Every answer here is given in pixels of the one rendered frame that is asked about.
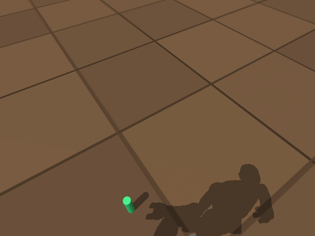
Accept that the can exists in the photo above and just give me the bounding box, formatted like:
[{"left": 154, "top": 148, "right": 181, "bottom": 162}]
[{"left": 123, "top": 196, "right": 135, "bottom": 213}]

